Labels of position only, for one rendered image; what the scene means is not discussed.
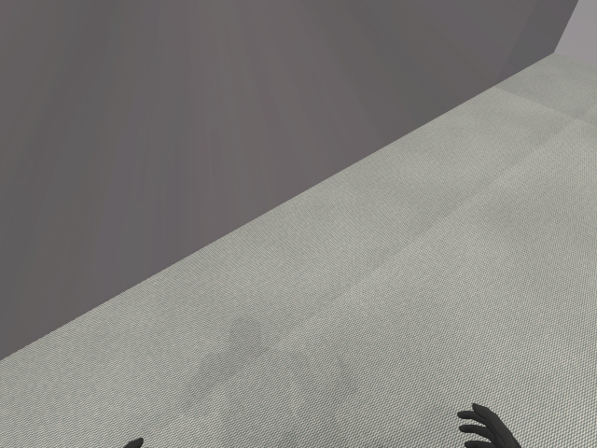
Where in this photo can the robot right hand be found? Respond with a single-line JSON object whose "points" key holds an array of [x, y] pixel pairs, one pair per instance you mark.
{"points": [[495, 430]]}

